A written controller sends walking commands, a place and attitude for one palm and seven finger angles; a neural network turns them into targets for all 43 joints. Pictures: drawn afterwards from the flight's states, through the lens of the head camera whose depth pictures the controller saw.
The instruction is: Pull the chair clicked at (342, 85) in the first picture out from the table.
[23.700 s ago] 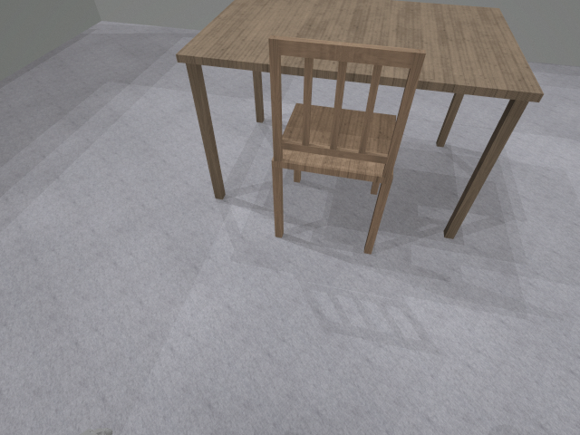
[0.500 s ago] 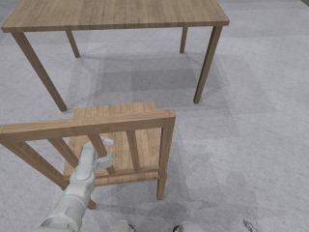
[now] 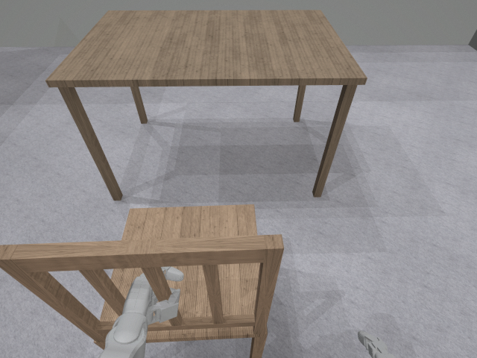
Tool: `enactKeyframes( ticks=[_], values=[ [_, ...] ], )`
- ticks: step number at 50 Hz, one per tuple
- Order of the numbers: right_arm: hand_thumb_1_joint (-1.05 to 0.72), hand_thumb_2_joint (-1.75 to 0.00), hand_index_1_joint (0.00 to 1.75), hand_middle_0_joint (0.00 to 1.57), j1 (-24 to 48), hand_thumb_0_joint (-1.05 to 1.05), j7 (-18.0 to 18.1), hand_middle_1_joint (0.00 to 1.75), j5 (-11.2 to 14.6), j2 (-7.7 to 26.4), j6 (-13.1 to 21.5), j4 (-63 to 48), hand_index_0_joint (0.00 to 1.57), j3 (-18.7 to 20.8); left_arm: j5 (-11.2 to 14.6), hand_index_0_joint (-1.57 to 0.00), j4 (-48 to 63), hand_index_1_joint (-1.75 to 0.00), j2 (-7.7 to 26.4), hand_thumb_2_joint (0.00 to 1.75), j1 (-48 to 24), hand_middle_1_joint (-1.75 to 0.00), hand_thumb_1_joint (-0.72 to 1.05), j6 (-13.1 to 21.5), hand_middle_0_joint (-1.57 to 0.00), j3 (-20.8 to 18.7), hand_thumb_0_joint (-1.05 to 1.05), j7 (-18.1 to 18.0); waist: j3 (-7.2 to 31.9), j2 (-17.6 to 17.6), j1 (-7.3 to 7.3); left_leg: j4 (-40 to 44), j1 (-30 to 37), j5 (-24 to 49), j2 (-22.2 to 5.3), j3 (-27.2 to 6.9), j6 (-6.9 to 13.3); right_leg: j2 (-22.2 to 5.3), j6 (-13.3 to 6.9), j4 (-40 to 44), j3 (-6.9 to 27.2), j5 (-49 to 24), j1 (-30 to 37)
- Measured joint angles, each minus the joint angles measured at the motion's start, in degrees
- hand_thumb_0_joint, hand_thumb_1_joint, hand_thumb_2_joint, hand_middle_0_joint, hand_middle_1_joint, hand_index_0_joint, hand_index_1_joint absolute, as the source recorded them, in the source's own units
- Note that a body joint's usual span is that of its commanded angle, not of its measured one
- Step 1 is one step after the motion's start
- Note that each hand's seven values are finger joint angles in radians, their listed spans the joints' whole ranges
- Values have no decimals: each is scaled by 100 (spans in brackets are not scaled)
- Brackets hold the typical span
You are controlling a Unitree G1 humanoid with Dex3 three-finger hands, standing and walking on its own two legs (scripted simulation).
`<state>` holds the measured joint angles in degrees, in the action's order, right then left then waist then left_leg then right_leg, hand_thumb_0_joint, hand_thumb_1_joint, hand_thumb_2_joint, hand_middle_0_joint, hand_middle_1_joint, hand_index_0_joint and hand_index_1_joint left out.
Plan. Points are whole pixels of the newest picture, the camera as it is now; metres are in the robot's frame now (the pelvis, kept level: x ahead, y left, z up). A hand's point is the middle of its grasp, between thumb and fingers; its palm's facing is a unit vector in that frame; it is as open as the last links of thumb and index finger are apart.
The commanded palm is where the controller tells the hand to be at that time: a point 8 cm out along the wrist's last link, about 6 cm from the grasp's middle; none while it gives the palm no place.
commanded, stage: stop walking, hand still on the chair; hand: left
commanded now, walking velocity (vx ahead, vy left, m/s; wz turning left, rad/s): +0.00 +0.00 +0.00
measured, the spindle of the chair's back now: (165, 297) +0.26 +0.16 -0.10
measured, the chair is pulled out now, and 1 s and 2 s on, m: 0.64 0.64 0.64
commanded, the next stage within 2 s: open the thumb and straighten the fingers in 0.48 s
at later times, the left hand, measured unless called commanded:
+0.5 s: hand (172, 303) +0.24 +0.14 -0.07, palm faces +0.00 -0.99 -0.15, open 5.5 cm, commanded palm +0.22 +0.19 -0.05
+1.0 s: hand (169, 296) +0.25 +0.15 -0.08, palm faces +0.00 -0.99 -0.15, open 12.7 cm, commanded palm +0.22 +0.19 -0.05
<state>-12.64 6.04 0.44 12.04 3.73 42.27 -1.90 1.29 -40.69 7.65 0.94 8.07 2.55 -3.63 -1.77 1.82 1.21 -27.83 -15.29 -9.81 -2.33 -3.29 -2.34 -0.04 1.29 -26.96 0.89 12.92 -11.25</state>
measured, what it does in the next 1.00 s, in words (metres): stands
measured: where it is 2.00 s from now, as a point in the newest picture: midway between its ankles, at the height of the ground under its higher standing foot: outside the picture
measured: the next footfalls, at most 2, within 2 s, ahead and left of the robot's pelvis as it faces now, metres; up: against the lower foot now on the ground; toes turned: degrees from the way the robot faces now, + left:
none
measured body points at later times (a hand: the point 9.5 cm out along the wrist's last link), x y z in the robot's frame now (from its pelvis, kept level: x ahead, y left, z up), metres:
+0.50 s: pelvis +0.02 +0.01 +0.00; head +0.02 +0.01 +0.45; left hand +0.23 +0.19 -0.06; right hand +0.16 -0.22 -0.10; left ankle +0.06 +0.14 -0.74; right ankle +0.02 -0.14 -0.74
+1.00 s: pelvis +0.04 +0.01 -0.03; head +0.07 -0.01 +0.42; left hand +0.25 +0.20 -0.06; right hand +0.22 -0.24 -0.11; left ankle +0.06 +0.14 -0.74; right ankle +0.02 -0.14 -0.74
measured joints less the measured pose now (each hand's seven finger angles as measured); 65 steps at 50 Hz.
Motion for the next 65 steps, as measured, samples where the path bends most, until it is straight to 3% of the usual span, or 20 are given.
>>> enactKeyframes(
  ticks=[8,29,33,38,43,47,52,65],
  values=[
    [-90,-89,30,20,121,1,28,30,27,123,-67,-178,20,73,-44,-50,409,-145,24,81,308,-126,65,-61,-29,162,6,-28,11,-98,-23,164,108,8,56,42,50,-67,45,194,27,-24,119],
    [-90,-89,30,20,33,1,36,30,21,-118,-268,-193,20,-130,42,-49,630,-145,-26,80,462,-126,66,-174,-28,267,7,-98,39,-53,-19,290,119,34,112,3,72,-125,65,313,-25,-20,152],
    [-90,-89,30,20,3,1,-187,30,180,-41,-229,-247,20,-67,177,-50,886,-145,35,80,613,-128,64,-296,-29,214,7,-33,213,-80,111,28,-208,-67,153,-46,62,-157,59,-36,-74,144,-190],
    [-90,-89,30,20,-23,1,-334,30,241,150,63,-595,20,86,252,-49,1713,-145,196,71,949,-134,48,-503,-35,200,4,135,348,-50,215,-763,-881,-457,176,-49,63,-160,58,-854,-61,556,-870],
    [-90,-90,30,20,5,1,-255,30,222,283,294,-855,20,178,285,-49,2396,-143,175,52,1266,-135,11,-800,-39,151,2,143,495,31,192,-1337,-1377,-773,197,-17,67,-169,74,-1440,-18,878,-1376],
    [-90,-90,30,20,39,1,-164,30,200,291,387,-982,20,176,288,-45,2758,-132,205,38,1412,-127,-19,-1108,-40,80,1,176,605,74,144,-1654,-1658,-969,211,-33,67,-175,67,-1752,-30,1084,-1642],
    [-90,-90,30,20,30,1,-112,30,165,223,497,-1104,20,142,290,-36,3299,-106,201,27,1707,-104,-40,-1365,-34,107,0,211,742,135,101,-1939,-1882,-1178,226,-82,61,-183,59,-2003,-79,1295,-1827],
    [-90,-89,30,20,-46,1,-28,30,93,77,395,-1231,20,101,187,-8,4136,-25,236,21,2370,-25,-53,-1685,-9,108,-1,255,953,127,61,-2404,-2200,-1525,235,-205,24,-176,25,-2393,-201,1647,-2059]
  ],
)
